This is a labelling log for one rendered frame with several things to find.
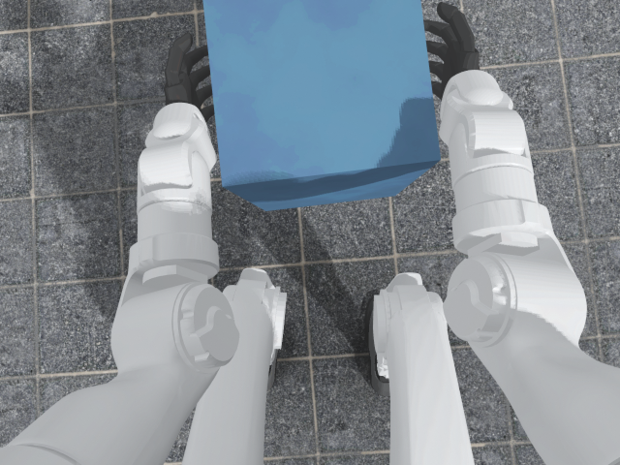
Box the robot left forearm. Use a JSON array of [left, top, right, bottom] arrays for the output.
[[110, 103, 220, 344]]

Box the robot left foot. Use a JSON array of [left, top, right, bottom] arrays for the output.
[[267, 323, 285, 390]]

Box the robot right upper arm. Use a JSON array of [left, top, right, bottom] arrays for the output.
[[443, 252, 620, 465]]

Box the robot right forearm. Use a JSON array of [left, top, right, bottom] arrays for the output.
[[439, 70, 587, 314]]

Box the right robot shin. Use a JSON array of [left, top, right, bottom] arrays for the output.
[[377, 272, 448, 376]]

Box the robot left hand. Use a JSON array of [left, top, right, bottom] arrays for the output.
[[164, 32, 215, 122]]

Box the carton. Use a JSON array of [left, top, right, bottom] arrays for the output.
[[202, 0, 441, 211]]

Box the robot right hand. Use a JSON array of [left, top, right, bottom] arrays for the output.
[[423, 2, 481, 102]]

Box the robot left upper arm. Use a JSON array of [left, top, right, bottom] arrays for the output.
[[0, 282, 239, 465]]

